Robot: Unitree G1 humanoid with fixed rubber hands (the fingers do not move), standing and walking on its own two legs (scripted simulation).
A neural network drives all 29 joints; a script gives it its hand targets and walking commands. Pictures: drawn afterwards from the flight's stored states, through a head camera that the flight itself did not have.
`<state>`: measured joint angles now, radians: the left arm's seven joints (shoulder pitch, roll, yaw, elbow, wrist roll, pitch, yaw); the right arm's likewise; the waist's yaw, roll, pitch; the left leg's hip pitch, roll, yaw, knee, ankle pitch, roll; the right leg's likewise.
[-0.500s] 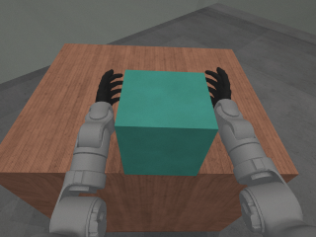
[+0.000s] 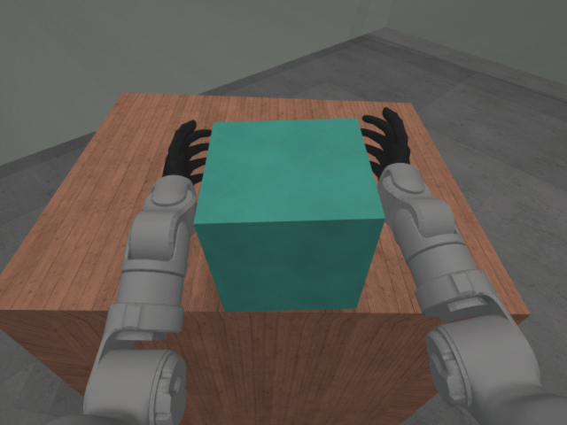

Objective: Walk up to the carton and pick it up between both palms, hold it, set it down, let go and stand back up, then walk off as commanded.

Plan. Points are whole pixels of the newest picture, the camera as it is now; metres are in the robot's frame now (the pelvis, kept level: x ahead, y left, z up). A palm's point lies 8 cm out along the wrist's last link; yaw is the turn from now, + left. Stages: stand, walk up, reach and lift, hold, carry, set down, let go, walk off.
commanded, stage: reach and lift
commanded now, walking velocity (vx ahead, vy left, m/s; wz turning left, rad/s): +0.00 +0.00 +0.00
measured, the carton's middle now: (288, 219) +0.36 +0.02 +0.12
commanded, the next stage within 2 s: hold in 1.88 s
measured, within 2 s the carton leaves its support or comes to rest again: neither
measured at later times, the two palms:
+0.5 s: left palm (169, 156) +0.37 +0.17 +0.22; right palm (398, 150) +0.39 -0.11 +0.22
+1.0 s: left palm (161, 137) +0.36 +0.18 +0.24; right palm (401, 134) +0.39 -0.11 +0.25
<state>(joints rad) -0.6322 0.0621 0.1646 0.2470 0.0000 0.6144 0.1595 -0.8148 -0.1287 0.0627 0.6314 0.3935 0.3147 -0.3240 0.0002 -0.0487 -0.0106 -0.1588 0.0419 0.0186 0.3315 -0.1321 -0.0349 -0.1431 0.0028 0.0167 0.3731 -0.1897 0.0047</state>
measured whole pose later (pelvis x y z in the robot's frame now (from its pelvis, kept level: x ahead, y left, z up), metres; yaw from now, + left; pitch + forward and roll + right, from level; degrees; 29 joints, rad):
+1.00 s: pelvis +0.00 +0.00 +0.00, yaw +0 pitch -2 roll +0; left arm -0.73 0.16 0.16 0.06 -0.02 0.92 0.14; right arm -0.90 -0.13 0.06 0.50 0.41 0.51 -0.38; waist -0.03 -0.05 -0.06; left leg -0.16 0.04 0.02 0.33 -0.13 -0.03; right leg -0.14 0.00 0.02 0.37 -0.19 0.01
